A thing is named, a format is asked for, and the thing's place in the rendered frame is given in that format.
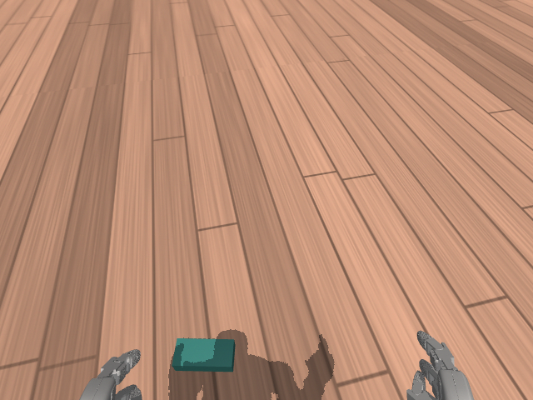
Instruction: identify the right robot hand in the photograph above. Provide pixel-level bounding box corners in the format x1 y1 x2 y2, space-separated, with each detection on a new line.
406 331 474 400

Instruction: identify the carton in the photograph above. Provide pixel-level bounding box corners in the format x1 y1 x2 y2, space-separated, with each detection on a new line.
172 338 235 372

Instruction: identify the left robot hand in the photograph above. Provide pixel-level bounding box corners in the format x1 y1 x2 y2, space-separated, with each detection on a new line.
79 349 142 400

